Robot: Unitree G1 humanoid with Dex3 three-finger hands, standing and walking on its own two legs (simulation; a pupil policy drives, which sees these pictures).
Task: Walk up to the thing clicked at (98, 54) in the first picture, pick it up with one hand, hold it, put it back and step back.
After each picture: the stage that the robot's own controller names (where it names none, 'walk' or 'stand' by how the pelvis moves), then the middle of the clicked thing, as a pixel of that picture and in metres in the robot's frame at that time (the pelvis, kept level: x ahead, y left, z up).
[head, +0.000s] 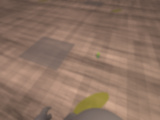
stand; (98, 55) +1.30 -0.16 -0.72
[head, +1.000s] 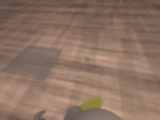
walk; (87, 58) +1.18 +0.14 -0.70
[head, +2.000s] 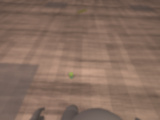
walk; (71, 75) +0.70 +0.29 -0.69
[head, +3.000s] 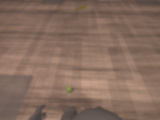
walk; (69, 89) +0.42 +0.25 -0.70
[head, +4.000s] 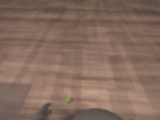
stand; (68, 100) +0.34 +0.25 -0.72
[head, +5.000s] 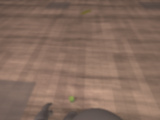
stand; (71, 99) +0.32 +0.22 -0.72
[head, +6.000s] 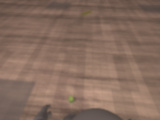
stand; (71, 99) +0.32 +0.21 -0.72
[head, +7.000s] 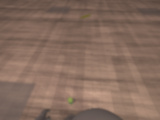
stand; (70, 100) +0.33 +0.23 -0.73
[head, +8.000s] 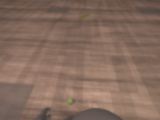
stand; (70, 101) +0.31 +0.23 -0.73
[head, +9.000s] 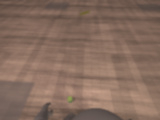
go down; (70, 99) +0.32 +0.23 -0.72
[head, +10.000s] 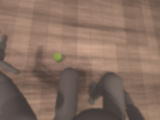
go down; (58, 58) +0.42 +0.25 -0.30
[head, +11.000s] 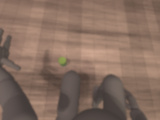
approach; (62, 62) +0.42 +0.23 -0.31
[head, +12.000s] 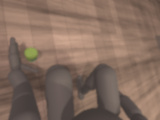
close in; (31, 55) +0.41 +0.28 -0.23
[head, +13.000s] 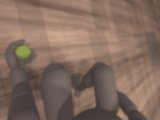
close; (23, 54) +0.40 +0.29 -0.23
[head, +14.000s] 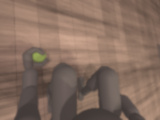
lift; (38, 57) +0.36 +0.27 -0.20
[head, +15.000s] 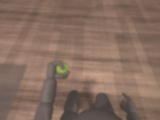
lift; (63, 71) +0.33 +0.19 +0.00
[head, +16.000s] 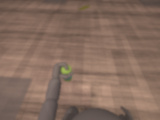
hold; (67, 73) +0.33 +0.17 +0.01
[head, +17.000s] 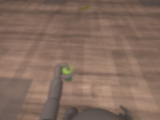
hold; (68, 73) +0.33 +0.17 +0.00
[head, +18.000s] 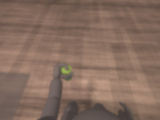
crouch; (67, 73) +0.34 +0.17 -0.04
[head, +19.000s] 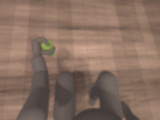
lower; (48, 48) +0.47 +0.25 -0.10
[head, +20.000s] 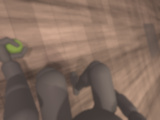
lower; (16, 49) +0.43 +0.29 -0.23
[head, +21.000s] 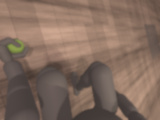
lower; (17, 49) +0.43 +0.29 -0.23
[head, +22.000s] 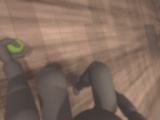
lower; (17, 49) +0.43 +0.29 -0.23
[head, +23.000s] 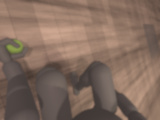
lower; (16, 49) +0.43 +0.29 -0.23
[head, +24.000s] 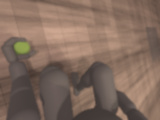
open; (22, 49) +0.42 +0.28 -0.24
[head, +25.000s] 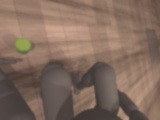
rise; (23, 47) +0.42 +0.28 -0.23
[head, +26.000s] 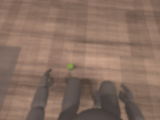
walk; (70, 67) +0.43 +0.20 -0.44
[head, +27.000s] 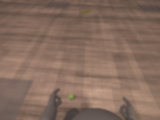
stand; (71, 97) +0.36 +0.20 -0.66
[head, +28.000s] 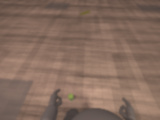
stand; (71, 97) +0.36 +0.21 -0.67
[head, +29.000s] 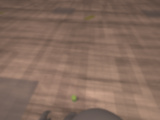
stand; (74, 98) +0.38 +0.19 -0.72
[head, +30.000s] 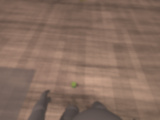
walk; (73, 85) +0.43 +0.15 -0.70
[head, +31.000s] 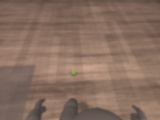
walk; (73, 73) +0.60 +0.21 -0.69
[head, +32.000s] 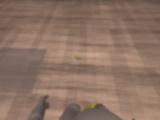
walk; (78, 57) +0.95 +0.24 -0.69
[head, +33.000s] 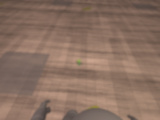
stand; (78, 62) +1.01 +0.21 -0.71
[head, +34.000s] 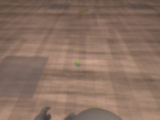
stand; (77, 63) +1.01 +0.23 -0.73
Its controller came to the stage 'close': yes
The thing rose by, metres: 0.72
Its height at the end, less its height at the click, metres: +0.00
